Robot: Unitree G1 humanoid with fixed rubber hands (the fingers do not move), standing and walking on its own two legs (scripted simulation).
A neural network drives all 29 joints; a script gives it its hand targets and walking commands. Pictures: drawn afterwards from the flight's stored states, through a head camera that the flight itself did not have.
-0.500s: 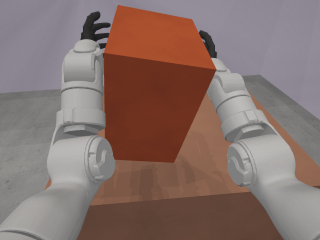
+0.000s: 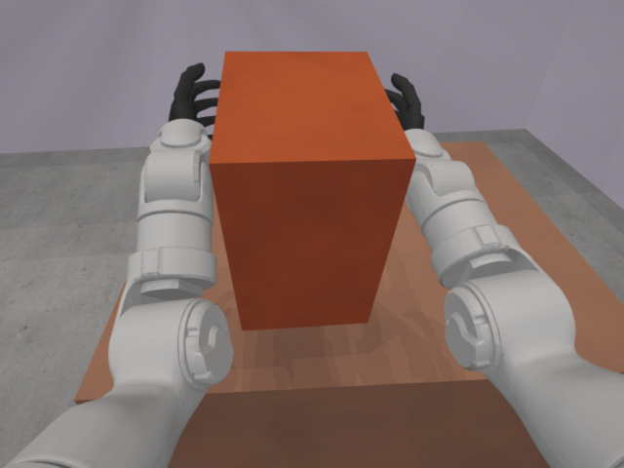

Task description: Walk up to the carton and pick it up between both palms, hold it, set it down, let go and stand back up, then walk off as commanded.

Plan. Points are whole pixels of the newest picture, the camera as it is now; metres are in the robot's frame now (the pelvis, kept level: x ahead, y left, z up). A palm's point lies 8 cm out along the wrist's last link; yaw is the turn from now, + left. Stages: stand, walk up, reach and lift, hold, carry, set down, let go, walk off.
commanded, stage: set down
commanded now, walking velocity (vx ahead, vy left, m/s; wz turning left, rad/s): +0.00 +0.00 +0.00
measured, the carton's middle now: (301, 197) +0.37 +0.03 +0.21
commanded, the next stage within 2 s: none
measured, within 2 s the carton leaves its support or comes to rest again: rests again in 2.00 s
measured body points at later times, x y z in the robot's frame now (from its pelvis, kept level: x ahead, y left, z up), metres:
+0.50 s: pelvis +0.00 +0.00 +0.00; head -0.04 +0.01 +0.45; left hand +0.41 +0.16 +0.26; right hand +0.44 -0.09 +0.23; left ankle +0.04 +0.13 -0.75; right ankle +0.02 -0.12 -0.75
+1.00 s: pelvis +0.02 -0.02 +0.00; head -0.02 -0.01 +0.45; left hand +0.42 +0.16 +0.23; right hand +0.46 -0.10 +0.21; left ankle +0.04 +0.13 -0.75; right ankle +0.02 -0.12 -0.75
